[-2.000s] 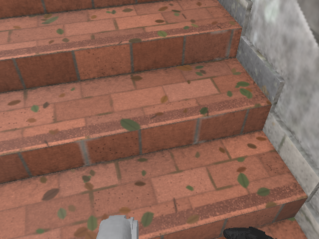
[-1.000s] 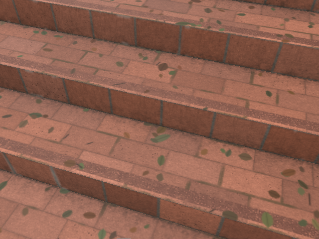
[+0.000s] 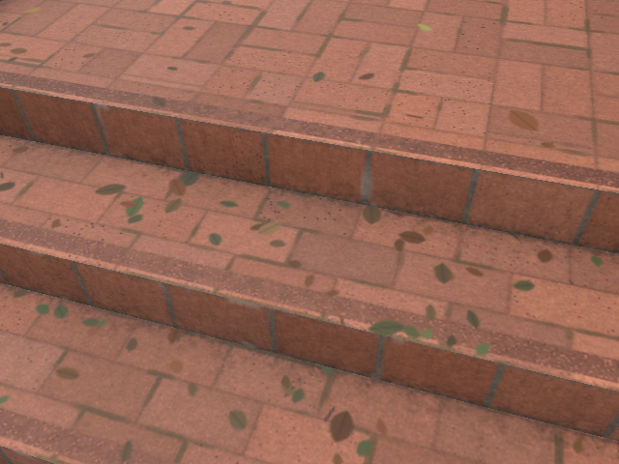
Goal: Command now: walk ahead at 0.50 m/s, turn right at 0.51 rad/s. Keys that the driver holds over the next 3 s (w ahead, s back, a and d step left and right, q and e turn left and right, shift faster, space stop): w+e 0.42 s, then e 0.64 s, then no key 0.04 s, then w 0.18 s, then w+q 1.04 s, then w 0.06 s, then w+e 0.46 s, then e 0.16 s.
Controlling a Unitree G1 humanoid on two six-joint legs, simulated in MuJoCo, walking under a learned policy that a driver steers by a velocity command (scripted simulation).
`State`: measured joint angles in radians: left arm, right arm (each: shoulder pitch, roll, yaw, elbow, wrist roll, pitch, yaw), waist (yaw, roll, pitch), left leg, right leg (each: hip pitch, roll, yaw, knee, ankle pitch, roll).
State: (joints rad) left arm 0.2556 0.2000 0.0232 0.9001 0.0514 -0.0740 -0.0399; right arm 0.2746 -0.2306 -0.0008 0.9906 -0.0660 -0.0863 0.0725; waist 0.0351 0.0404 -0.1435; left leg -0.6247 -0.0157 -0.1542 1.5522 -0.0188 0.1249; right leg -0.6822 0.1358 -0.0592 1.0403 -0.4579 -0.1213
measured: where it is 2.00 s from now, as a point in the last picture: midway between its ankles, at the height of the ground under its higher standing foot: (381, 323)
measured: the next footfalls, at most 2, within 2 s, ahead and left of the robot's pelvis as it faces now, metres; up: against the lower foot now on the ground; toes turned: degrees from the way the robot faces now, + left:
left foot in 0.38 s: +0.48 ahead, +0.12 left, +0.15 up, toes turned -8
right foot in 0.96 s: +0.43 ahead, -0.13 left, +0.15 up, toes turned -37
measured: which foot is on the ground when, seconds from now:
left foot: up 0.00-0.36, down 0.38-1.00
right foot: down 0.00-0.40, up 0.42-0.94, down 0.96-1.00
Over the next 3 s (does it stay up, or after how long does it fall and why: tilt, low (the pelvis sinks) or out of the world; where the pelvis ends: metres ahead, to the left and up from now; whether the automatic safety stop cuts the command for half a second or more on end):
stays up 1.26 -0.26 0.50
